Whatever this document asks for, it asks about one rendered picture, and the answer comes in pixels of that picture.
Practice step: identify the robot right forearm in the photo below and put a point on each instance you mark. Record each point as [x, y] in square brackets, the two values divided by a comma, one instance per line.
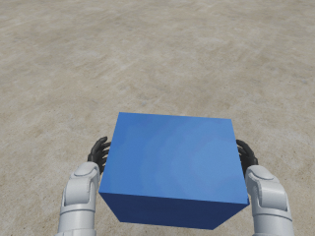
[269, 201]

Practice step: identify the robot left forearm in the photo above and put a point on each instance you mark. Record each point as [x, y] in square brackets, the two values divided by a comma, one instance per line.
[77, 211]

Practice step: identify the robot right hand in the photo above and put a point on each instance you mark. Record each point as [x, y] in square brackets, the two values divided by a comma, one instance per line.
[247, 156]

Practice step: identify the robot left hand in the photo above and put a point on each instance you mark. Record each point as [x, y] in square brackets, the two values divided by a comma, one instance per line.
[98, 152]

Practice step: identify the carton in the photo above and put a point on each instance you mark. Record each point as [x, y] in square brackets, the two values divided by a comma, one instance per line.
[171, 170]

